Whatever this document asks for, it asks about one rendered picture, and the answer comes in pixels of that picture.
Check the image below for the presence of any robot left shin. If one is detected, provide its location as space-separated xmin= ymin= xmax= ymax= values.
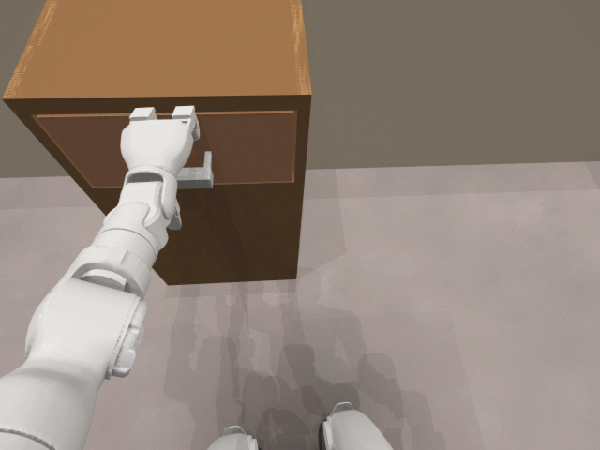
xmin=223 ymin=426 xmax=248 ymax=436

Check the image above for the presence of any robot left upper arm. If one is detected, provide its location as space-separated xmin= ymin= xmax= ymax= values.
xmin=0 ymin=277 xmax=148 ymax=450

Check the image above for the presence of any left robot hand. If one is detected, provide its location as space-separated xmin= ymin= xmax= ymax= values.
xmin=121 ymin=106 xmax=200 ymax=230

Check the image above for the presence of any cabinet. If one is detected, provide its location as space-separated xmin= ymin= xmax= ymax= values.
xmin=2 ymin=0 xmax=311 ymax=285

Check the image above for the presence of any drawer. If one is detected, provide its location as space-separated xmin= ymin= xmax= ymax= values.
xmin=37 ymin=111 xmax=294 ymax=187

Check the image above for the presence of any robot left forearm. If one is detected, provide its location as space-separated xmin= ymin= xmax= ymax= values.
xmin=25 ymin=166 xmax=177 ymax=360

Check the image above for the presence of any handle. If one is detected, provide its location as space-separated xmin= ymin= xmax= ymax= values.
xmin=175 ymin=151 xmax=214 ymax=189

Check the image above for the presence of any robot right shin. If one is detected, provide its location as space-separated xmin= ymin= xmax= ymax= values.
xmin=330 ymin=402 xmax=353 ymax=417

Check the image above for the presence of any robot shin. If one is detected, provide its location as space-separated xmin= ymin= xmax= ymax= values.
xmin=223 ymin=426 xmax=248 ymax=436
xmin=330 ymin=402 xmax=353 ymax=417

